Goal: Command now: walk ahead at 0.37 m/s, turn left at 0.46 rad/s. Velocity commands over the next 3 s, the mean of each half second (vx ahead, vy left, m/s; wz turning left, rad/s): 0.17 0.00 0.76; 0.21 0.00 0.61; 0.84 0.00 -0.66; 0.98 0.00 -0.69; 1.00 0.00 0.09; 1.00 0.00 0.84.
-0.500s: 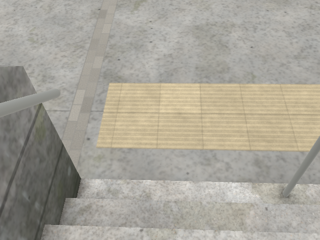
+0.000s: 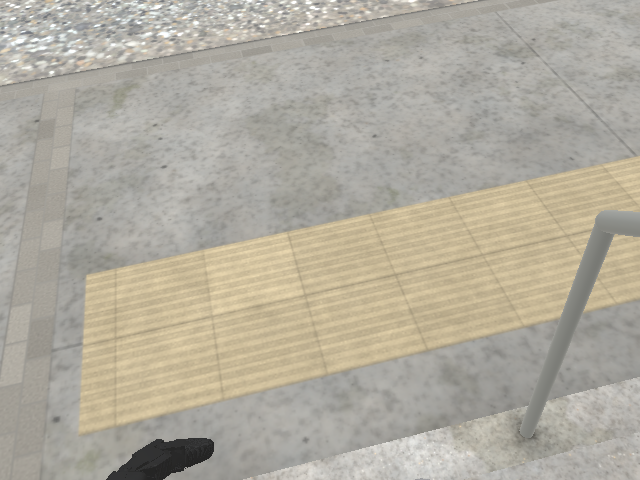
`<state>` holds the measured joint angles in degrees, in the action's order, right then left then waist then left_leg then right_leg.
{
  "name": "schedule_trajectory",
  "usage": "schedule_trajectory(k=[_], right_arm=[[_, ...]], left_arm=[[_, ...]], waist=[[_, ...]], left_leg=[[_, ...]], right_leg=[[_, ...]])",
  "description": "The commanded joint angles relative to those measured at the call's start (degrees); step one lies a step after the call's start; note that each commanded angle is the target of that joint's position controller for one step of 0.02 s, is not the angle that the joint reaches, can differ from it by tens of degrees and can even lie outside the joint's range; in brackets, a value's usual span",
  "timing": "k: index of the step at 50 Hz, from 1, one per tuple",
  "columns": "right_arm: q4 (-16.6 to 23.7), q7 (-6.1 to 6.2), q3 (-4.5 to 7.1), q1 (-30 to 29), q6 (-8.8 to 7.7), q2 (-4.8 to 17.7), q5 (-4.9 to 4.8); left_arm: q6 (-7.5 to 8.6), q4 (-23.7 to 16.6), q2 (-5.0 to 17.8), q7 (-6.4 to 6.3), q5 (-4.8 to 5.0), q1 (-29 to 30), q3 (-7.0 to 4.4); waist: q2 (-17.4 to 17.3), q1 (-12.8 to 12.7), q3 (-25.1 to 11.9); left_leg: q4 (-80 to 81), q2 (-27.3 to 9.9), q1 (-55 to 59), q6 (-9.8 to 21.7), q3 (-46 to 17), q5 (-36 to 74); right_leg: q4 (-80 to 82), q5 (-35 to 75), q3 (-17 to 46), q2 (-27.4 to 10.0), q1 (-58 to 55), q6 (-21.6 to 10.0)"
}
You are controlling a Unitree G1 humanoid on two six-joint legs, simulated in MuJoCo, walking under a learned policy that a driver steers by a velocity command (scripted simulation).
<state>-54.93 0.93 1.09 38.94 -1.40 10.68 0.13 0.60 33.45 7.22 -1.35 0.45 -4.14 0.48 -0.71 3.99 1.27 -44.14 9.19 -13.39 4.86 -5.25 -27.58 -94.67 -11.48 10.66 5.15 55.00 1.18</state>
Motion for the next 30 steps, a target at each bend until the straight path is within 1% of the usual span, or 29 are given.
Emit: schedule_trajectory(k=[1, 2, 3, 4, 5, 6, 7, 8, 9, 10, 11, 12, 13, 14, 15, 16, 17, 18, 19, 20, 21, 22, 23, 24, 25, 27, 28, 29, 30], right_arm=[[12.47, 5.41, 2.33, -20.54, -3.15, 10.75, -3.77], [13.07, 5.96, 2.71, -17.51, -3.57, 9.0, -5.85], [12.72, 6.01, 3.0, -13.51, -3.22, 7.52, -5.93], [11.5, 5.96, 3.18, -8.64, -2.23, 6.04, -5.2], [11.89, 7.35, 3.14, -8.33, -0.17, 3.07, -5.34], [8.81, 7.14, 2.87, -4.73, 0.79, 1.39, -3.88], [8.17, 7.11, 2.71, -4.26, 2.49, 1.57, -2.95], [8.54, 6.88, 2.45, -6.6, 3.51, 1.84, -2.46], [9.06, 6.17, 1.81, -7.62, 3.72, 1.31, -2.41], [8.98, 4.08, 1.38, -8.95, 3.34, 1.29, -1.68], [10.26, 3.03, 1.66, -10.01, 2.43, 2.1, -2.11], [9.77, 0.49, 1.46, -3.07, 2.1, 1.25, -0.75], [13.67, -0.75, 1.41, -1.71, 1.42, 3.58, -3.21], [15.77, -0.52, 1.52, -5.73, 1.3, 5.07, -3.5], [18.55, 0.24, 1.94, -10.78, 1.76, 6.69, -2.85], [23.37, 2.01, 1.1, -17.27, 3.14, 3.81, -2.78], [23.12, 3.55, 0.85, -19.17, 5.16, 3.89, -2.23], [23.9, 4.19, 0.72, -20.83, 6.83, 3.39, -1.77], [24.97, 4.68, 0.46, -21.66, 7.85, 2.7, -1.6], [26.8, 4.8, 0.13, -24.35, 8.25, 1.7, -1.69], [28.67, 4.6, -0.28, -26.5, 8.38, 0.8, -2.28], [30.33, 4.18, -0.63, -27.79, 8.44, 0.17, -2.81], [31.1, 3.96, -0.91, -28.78, 8.53, 0.14, -3.08], [32.37, 3.83, -1.17, -29.71, 8.49, -0.12, -3.04], [33.11, 3.68, -1.3, -30.67, 8.42, -0.07, -3.12], [35.11, 3.39, -1.75, -34.22, 8.27, 0.09, -3.01], [36.13, 3.15, -1.91, -36.09, 8.11, 0.26, -3.1], [37.27, 2.81, -2.16, -37.77, 7.85, -0.04, -3.16], [37.75, 2.71, -2.29, -39.66, 7.58, 0.24, -3.06]], left_arm=[[1.6, -1.82, 4.18, 0.08, -0.6, -9.27, -1.98], [1.75, -2.83, 7.03, 0.03, -1.4, -5.88, -3.53], [1.69, -5.21, 6.41, -0.28, -1.81, 1.67, -3.44], [1.79, -6.75, 5.28, -0.2, -1.39, 7.68, -3.09], [1.33, -8.23, 5.15, 0.7, -1.79, 10.27, -1.74], [1.76, -8.34, 3.42, 2.34, 0.48, 11.59, -2.22], [1.44, -7.55, 3.61, 2.97, 1.6, 7.88, -3.05], [0.96, -5.48, 4.61, 3.25, 2.18, 0.71, -4.03], [0.73, -2.56, 5.28, 2.94, 1.04, -7.61, -4.83], [0.39, -0.06, 5.88, 2.65, -0.16, -14.19, -5.46], [0.3, 3.98, 8.62, 1.59, -0.39, -25.57, -6.52], [0.73, 5.21, 11.68, 1.86, -0.81, -27.65, -5.61], [0.63, 5.06, 13.54, 2.73, -0.4, -25.42, -5.5], [0.25, 5.95, 15.22, 3.35, -0.51, -24.79, -5.54], [0.11, 5.75, 15.82, 3.42, -0.99, -20.79, -5.13], [-0.22, 6.19, 19.7, 2.6, -1.77, -11.96, -5.45], [-1.51, 4.86, 15.92, 1.63, -3.08, -6.36, -3.7], [-2.55, 4.56, 14.78, 0.84, -3.21, -3.99, -2.36], [-3.35, 4.09, 13.48, 0.3, -2.62, -3.54, -0.83], [-4.08, 4.52, 12.68, -0.37, -1.95, -6.11, 0.31], [-4.33, 5.29, 12.02, -1.18, -1.93, -9.47, 1.1], [-4.48, 5.93, 11.87, -1.74, -2.0, -12.47, 1.59], [-4.27, 6.34, 12.6, -2.04, -2.52, -15.19, 1.58], [-4.11, 6.59, 14.09, -2.21, -2.52, -17.28, 1.27], [-3.89, 7.07, 15.08, -2.41, -2.43, -18.49, 0.88], [-3.9, 6.95, 17.7, -2.71, -2.41, -19.68, -0.24], [-3.85, 6.83, 18.87, -2.86, -2.5, -19.71, -0.77], [-3.86, 7.16, 19.53, -2.98, -2.26, -20.02, -1.29], [-3.88, 7.28, 20.82, -3.02, -2.37, -20.5, -1.99]], waist=[[3.82, -13.04, 0.61], [3.55, -9.3, -0.42], [1.74, -4.34, -1.16], [0.23, -0.78, -0.97], [4.64, 1.88, 0.85], [1.11, 3.74, 0.19], [-4.2, 3.76, -0.12], [-7.31, 1.21, 0.29], [-7.05, -0.4, 0.84], [-4.1, -3.65, -1.87], [2.68, -7.97, -3.17], [13.5, -6.69, -13.42], [19.55, -6.03, -22.41], [16.01, -6.68, -21.86], [7.86, -4.98, -18.72], [9.79, 0.33, -15.36], [4.53, 1.42, -8.95], [3.56, 1.35, -4.46], [2.02, 0.74, -2.64], [1.2, -0.77, -1.23], [1.42, -2.0, -1.11], [1.86, -2.85, -1.35], [3.16, -3.74, -1.58], [4.46, -4.36, -1.7], [5.36, -4.51, -1.59], [7.59, -5.1, -0.6], [8.84, -5.31, -0.92], [9.58, -5.46, -1.1], [10.15, -6.09, -1.51]], left_leg=[[6.36, -9.95, -40.86, 8.21, -24.35, 32.44], [0.16, -7.0, -26.65, 8.62, -26.09, 23.03], [-4.04, -7.37, -10.6, 9.4, -28.65, 22.22], [-7.46, -7.76, 1.84, 10.16, -31.82, 21.34], [-9.53, -1.79, 3.07, 6.21, -24.62, 5.48], [-8.11, -0.88, -7.24, 4.96, -21.6, 4.62], [-10.37, -1.24, -12.19, 5.94, -24.6, 6.32], [-14.26, -1.29, -14.36, 6.05, -25.55, 12.75], [-20.52, 1.42, -16.88, 4.84, -23.48, 16.79], [-28.64, 4.05, -25.45, 2.69, -20.91, 15.94], [-45.32, 6.75, -34.59, -1.84, -15.82, -9.77], [-71.28, 7.9, -51.32, -4.27, -12.12, -36.57], [-82.63, 5.18, -55.55, -7.37, -14.64, -37.3], [-90.12, 2.38, -58.22, -9.28, -11.75, -31.87], [-92.73, -0.45, -56.63, -10.32, -7.78, -22.75], [-99.22, -5.1, -51.47, -11.22, -0.79, -13.18], [-102.93, -4.7, -48.09, -12.43, 0.41, -8.82], [-105.48, -4.03, -44.91, -12.81, 1.99, -4.92], [-105.7, -3.41, -44.59, -12.96, 2.4, -2.68], [-106.36, -2.88, -46.72, -12.75, 2.18, -1.18], [-106.92, -2.64, -48.8, -12.32, 2.17, -0.32], [-107.34, -2.51, -51.03, -12.16, 1.98, -0.65], [-106.91, -2.73, -52.79, -12.09, 1.92, -1.23], [-106.35, -2.88, -54.57, -12.34, 2.39, -2.16], [-104.96, -3.98, -55.59, -12.18, 2.45, -2.34], [-100.25, -5.89, -56.87, -12.08, 3.24, -3.26], [-97.92, -7.21, -56.72, -11.93, 3.06, -4.11], [-94.89, -8.24, -57.09, -11.59, 3.19, -5.59], [-91.46, -9.61, -56.3, -11.12, 3.37, -7.2]], right_leg=[[24.0, 39.66, -0.5, -4.37, -42.64, 3.19], [31.5, 43.7, 2.24, -3.6, -29.69, 2.66], [37.65, 35.96, 3.8, -2.86, -16.32, 3.35], [43.3, 27.76, 5.39, -2.78, -4.89, 3.46], [72.94, 38.42, 7.53, -5.23, -10.05, 2.92], [76.17, 46.87, 4.04, -3.18, -26.35, 3.08], [77.32, 45.24, 5.03, -4.77, -34.58, 2.32], [80.43, 42.65, 4.49, -5.92, -39.72, 1.99], [87.23, 46.51, 1.2, -6.67, -46.88, 2.42], [81.12, 50.74, -3.8, -5.73, -60.66, 3.77], [88.61, 65.25, 3.89, -16.49, -72.32, 0.64], [56.26, 96.95, -0.29, -24.32, -93.54, -2.27], [52.55, 96.76, 7.05, -30.64, -97.1, -10.54], [55.69, 82.07, 9.12, -32.53, -91.15, -15.3], [61.17, 61.41, 9.58, -32.73, -78.61, -18.83], [71.29, 38.28, 15.56, -37.53, -60.34, -22.39], [77.22, 26.39, 11.56, -33.97, -47.62, -20.62], [78.61, 21.78, 7.21, -29.92, -39.39, -17.1], [77.76, 18.91, 3.17, -26.58, -35.79, -14.46], [76.56, 18.04, 0.4, -24.62, -35.79, -12.77], [75.67, 17.04, -1.19, -23.65, -37.39, -12.02], [74.99, 16.13, -2.03, -23.34, -39.75, -12.22], [74.82, 14.93, -3.65, -23.12, -41.98, -12.4], [75.17, 13.02, -4.2, -22.94, -44.19, -12.6], [75.47, 11.13, -4.73, -23.18, -45.51, -12.61], [76.73, 11.24, -6.1, -24.08, -47.24, -12.71], [77.39, 12.07, -6.72, -24.75, -48.23, -12.62], [77.72, 13.69, -7.37, -25.33, -49.99, -12.44], [77.77, 16.71, -8.73, -25.96, -51.27, -12.19]])
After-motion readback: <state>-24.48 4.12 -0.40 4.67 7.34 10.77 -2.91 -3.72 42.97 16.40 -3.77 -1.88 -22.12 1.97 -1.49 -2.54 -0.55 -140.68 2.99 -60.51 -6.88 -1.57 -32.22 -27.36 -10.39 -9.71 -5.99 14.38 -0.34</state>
